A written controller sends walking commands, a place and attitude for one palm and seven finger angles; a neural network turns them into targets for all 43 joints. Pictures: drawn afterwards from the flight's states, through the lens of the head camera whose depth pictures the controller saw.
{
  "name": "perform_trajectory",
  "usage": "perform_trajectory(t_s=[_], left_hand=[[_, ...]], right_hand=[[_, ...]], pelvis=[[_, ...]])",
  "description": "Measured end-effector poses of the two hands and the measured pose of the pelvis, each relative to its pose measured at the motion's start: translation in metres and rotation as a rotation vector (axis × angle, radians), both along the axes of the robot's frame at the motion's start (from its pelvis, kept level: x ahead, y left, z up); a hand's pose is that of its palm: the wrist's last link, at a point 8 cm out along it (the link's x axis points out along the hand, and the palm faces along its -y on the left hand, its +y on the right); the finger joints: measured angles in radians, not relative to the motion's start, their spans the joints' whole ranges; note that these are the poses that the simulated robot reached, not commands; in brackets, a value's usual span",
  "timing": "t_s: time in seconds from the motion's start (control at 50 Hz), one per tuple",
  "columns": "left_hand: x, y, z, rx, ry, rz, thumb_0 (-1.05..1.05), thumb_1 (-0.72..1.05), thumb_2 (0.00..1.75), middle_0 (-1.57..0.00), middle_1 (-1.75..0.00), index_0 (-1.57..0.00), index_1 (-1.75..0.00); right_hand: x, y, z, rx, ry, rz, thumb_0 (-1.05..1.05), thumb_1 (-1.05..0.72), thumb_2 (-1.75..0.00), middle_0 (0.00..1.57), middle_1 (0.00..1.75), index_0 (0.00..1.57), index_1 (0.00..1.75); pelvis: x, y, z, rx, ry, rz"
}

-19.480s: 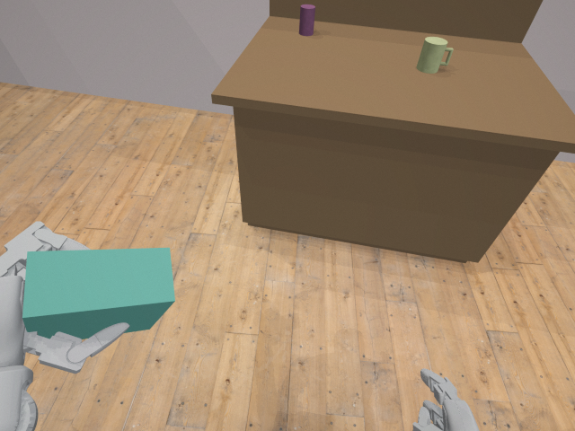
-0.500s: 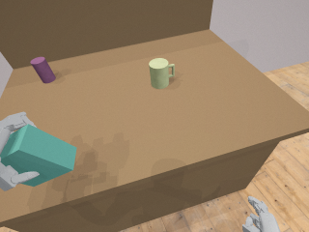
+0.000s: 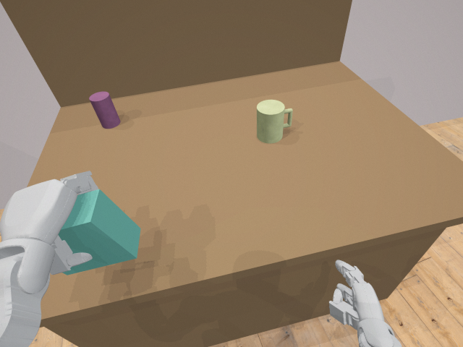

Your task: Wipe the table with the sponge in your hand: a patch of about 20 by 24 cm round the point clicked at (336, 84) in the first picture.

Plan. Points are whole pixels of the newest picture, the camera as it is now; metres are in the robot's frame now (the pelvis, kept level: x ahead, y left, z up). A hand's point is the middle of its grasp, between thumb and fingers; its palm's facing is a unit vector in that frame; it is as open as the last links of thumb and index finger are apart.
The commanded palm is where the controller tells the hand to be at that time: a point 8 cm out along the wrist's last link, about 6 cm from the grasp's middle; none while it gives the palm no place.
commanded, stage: turn the palm down, sponge in hand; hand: left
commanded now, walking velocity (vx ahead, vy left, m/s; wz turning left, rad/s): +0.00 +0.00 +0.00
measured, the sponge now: (90, 240) +0.23 +0.28 +0.10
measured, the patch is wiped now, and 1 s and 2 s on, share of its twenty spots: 0.00 0.00 0.00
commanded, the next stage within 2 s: move the sponge above the wiping area in 0.72 s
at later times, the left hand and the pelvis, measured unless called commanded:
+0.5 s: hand (69, 225) +0.22 +0.29 +0.14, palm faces +0.09 -0.05 -0.99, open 10.1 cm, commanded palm +0.18 +0.28 +0.21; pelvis -0.01 +0.00 +0.01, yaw -1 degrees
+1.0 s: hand (79, 226) +0.23 +0.28 +0.14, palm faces +0.06 -0.05 -1.00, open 10.1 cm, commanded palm +0.19 +0.27 +0.20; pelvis +0.00 -0.02 +0.01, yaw -1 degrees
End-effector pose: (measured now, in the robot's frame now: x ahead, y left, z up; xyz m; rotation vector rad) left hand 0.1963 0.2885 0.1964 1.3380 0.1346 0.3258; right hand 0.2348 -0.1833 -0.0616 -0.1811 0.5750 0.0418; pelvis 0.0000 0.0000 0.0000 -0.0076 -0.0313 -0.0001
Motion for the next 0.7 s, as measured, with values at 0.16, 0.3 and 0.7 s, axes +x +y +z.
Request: perform_trajectory(t_s=[0.16, 0.3, 0.7], left_hand=[[0.003, 0.007, 0.004, 0.066, 0.007, 0.032, -0.01, -0.50, 1.02, -0.73, -1.33, -0.75, -1.33], [0.004, 0.006, 0.000, 0.115, 0.055, 0.054, -0.01, -0.50, 1.02, -0.73, -1.34, -0.75, -1.34], [0.001, -0.014, -0.002, 0.140, 0.088, 0.052, -0.01, -0.50, 1.02, -0.73, -1.34, -0.75, -1.34]], right_hand=[[-0.001, 0.003, 0.001, -0.023, 0.036, 0.027, 0.01, -0.90, -0.90, 0.20, 0.30, 0.19, 0.30], [0.000, 0.002, 0.001, -0.019, 0.043, 0.032, 0.01, -0.91, -0.90, 0.20, 0.30, 0.19, 0.30], [0.002, -0.006, 0.000, 0.001, 0.037, 0.055, 0.01, -0.91, -0.90, 0.20, 0.30, 0.22, 0.31]], pelvis=[[-0.003, 0.006, 0.005, 0.001, -0.019, -0.004], [-0.005, 0.006, 0.007, 0.004, -0.025, -0.007], [-0.008, -0.009, 0.009, 0.009, -0.040, -0.010]])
